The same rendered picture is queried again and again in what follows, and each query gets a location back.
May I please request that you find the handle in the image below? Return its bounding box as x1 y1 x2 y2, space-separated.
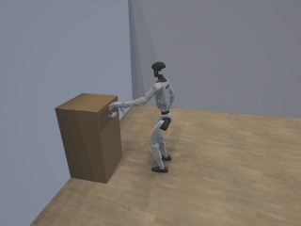
107 111 118 118

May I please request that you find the drawer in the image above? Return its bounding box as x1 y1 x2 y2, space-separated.
99 100 119 131

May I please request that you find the left robot upper arm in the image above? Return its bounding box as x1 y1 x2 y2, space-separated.
142 83 162 105

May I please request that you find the left robot hand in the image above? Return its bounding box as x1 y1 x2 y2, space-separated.
109 102 125 115

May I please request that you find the right robot upper arm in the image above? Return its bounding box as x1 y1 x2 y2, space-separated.
166 78 176 99

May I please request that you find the robot head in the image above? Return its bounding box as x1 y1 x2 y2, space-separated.
151 61 167 83

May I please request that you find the right robot forearm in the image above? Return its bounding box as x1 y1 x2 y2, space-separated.
168 98 174 110

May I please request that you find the cabinet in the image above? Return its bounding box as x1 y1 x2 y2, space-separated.
55 93 122 184

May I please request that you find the humanoid robot torso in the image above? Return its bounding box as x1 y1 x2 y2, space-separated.
154 80 172 124

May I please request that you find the left robot forearm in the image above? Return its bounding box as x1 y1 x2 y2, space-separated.
121 97 145 108

